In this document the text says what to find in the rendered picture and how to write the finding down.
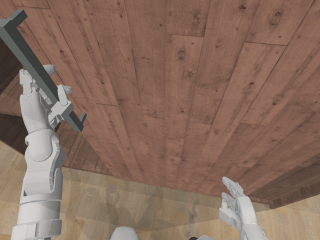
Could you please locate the left robot thigh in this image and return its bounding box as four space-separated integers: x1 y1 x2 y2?
110 227 139 240

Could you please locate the handle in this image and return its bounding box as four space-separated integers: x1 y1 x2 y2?
0 9 87 132

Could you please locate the robot left forearm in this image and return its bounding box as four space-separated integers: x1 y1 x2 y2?
10 129 66 240

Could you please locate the right robot hand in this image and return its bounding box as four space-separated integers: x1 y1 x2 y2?
219 177 259 232

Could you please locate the wardrobe door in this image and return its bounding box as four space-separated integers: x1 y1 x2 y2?
0 0 320 199
247 152 320 201

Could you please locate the left robot hand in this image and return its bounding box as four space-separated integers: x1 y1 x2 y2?
19 64 74 134

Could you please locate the robot right forearm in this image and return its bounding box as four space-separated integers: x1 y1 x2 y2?
239 224 269 240

